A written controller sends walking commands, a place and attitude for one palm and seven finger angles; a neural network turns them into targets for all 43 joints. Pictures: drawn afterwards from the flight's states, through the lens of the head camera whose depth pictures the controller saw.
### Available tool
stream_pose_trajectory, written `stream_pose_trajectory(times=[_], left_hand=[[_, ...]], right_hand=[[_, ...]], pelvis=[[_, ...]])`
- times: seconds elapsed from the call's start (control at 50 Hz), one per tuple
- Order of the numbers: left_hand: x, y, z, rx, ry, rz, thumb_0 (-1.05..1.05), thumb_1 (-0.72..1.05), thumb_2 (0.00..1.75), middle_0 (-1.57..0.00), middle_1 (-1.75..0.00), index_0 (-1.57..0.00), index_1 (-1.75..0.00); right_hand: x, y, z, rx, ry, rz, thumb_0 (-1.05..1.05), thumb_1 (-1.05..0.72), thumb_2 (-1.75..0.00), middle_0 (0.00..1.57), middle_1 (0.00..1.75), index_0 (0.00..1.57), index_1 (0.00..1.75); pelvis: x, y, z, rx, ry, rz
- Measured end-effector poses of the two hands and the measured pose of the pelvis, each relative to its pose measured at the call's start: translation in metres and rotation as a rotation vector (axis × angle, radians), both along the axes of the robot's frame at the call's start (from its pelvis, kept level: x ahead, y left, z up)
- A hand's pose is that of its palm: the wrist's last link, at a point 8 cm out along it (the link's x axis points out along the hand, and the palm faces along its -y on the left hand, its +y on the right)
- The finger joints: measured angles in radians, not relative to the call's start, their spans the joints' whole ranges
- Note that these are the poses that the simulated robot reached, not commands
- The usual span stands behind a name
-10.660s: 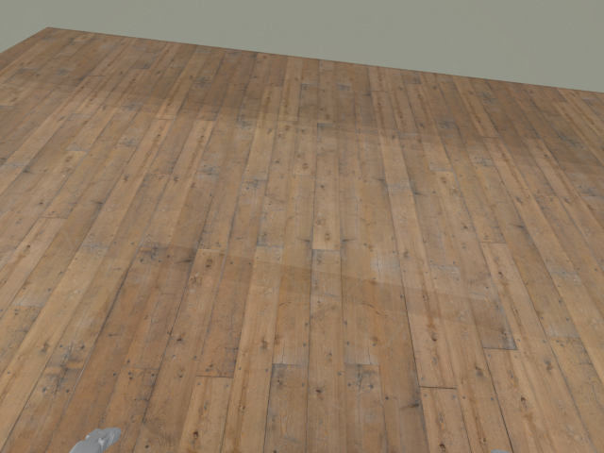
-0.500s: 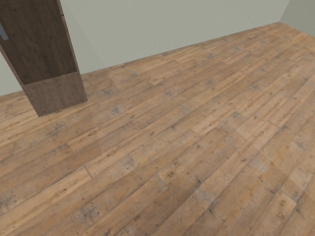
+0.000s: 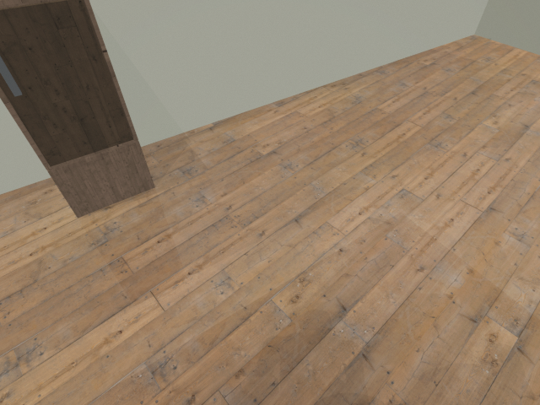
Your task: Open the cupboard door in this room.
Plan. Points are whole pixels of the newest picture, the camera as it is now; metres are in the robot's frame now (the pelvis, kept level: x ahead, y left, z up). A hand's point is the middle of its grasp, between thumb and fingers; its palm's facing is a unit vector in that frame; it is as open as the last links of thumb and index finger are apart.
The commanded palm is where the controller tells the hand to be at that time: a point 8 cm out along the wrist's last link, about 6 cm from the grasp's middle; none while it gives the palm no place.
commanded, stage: stand and wait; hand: left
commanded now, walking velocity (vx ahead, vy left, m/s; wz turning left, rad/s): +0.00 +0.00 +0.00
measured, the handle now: (4, 70) +1.11 +0.96 +0.00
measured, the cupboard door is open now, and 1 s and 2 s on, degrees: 0 0 0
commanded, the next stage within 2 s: turn or walk to find it in 0.66 s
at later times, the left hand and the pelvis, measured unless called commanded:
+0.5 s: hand out of the picture -0.04 +0.16 -0.18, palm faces +0.05 -0.99 -0.14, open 7.4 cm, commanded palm none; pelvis -0.01 +0.01 +0.00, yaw -1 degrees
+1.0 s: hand out of the picture -0.02 +0.19 -0.18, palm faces +0.07 -0.98 -0.18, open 7.4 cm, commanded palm none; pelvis -0.01 +0.02 +0.00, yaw +1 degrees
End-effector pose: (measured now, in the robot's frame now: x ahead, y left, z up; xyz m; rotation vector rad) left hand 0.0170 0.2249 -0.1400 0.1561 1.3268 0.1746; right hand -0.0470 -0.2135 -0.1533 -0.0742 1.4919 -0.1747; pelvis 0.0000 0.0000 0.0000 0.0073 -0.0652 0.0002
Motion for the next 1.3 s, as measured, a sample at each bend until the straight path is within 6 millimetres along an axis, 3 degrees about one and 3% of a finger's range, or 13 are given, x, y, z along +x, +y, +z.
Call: stream_pose_trajectory(times=[0.16,0.36,0.5,0.84,1.14,1.3], left_hand=[[-0.038,-0.017,-0.007,-0.054,0.09,0.022,0.01,0.91,0.89,-0.2,-0.3,-0.2,-0.3],[-0.059,-0.021,-0.009,-0.084,0.128,0.041,0.01,0.9,0.89,-0.2,-0.3,-0.2,-0.3],[-0.057,-0.012,-0.009,-0.077,0.117,0.037,0.01,0.9,0.89,-0.2,-0.3,-0.2,-0.3],[-0.044,0.012,-0.007,-0.037,0.078,0.043,0.01,0.9,0.89,-0.2,-0.3,-0.2,-0.3],[-0.045,0.014,-0.012,-0.036,0.065,0.091,0.01,0.9,0.89,-0.2,-0.3,-0.2,-0.3],[-0.027,0.042,-0.031,-0.033,-0.008,0.161,0.01,0.9,0.89,-0.2,-0.3,-0.2,-0.3]], right_hand=[[-0.016,0.011,0.005,0.009,0.032,-0.006,0.01,-0.91,-0.9,0.19,0.3,0.19,0.3],[0.0,0.024,0.006,0.011,-0.021,0.0,0.0,-0.91,-0.9,0.19,0.3,0.19,0.3],[0.016,0.031,0.006,0.009,-0.067,0.008,0.01,-0.91,-0.9,0.2,0.3,0.19,0.3],[0.017,0.031,0.006,-0.001,-0.051,0.032,0.01,-0.91,-0.9,0.2,0.3,0.19,0.3],[0.04,0.019,0.003,-0.02,-0.073,0.088,0.01,-0.91,-0.9,0.2,0.3,0.2,0.3],[0.062,0.015,0.001,-0.079,-0.077,0.163,0.01,-0.91,-0.9,0.2,0.3,0.19,0.3]], pelvis=[[-0.007,0.0,0.002,-0.005,0.006,-0.006],[-0.008,0.007,0.002,-0.01,0.013,-0.009],[-0.008,0.014,0.003,-0.011,0.018,-0.014],[-0.009,0.024,0.001,-0.01,0.029,0.01],[-0.012,0.022,-0.005,-0.025,0.041,0.056],[-0.01,0.036,-0.02,-0.041,0.039,0.153]])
